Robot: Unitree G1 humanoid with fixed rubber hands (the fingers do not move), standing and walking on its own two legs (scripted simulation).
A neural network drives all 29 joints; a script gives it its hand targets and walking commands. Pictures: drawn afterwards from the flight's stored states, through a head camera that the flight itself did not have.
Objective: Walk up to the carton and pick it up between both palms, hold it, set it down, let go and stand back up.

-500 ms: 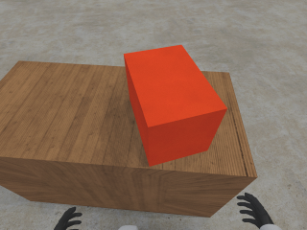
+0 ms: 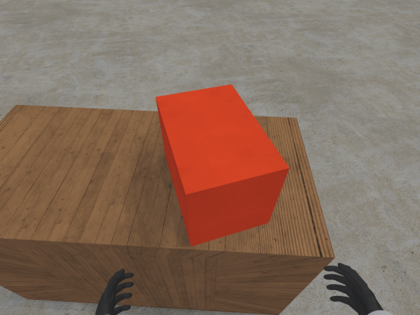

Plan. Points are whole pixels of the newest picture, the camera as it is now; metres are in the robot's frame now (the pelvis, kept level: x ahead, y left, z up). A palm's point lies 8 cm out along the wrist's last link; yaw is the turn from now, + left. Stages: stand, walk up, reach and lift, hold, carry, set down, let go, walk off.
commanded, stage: reach and lift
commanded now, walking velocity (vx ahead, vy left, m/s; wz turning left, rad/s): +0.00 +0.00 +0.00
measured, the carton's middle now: (212, 160) +0.48 +0.05 -0.02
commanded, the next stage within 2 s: none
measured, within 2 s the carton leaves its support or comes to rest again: neither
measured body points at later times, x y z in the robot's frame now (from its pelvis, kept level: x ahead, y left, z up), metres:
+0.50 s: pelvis +0.02 +0.00 +0.00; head +0.01 +0.02 +0.45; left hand +0.19 +0.18 -0.05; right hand +0.19 -0.28 -0.05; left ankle +0.01 +0.16 -0.74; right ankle -0.01 -0.05 -0.74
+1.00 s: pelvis +0.01 -0.01 -0.01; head -0.01 +0.00 +0.44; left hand +0.22 +0.13 -0.02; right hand +0.20 -0.30 -0.04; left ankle +0.01 +0.16 -0.74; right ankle -0.01 -0.05 -0.74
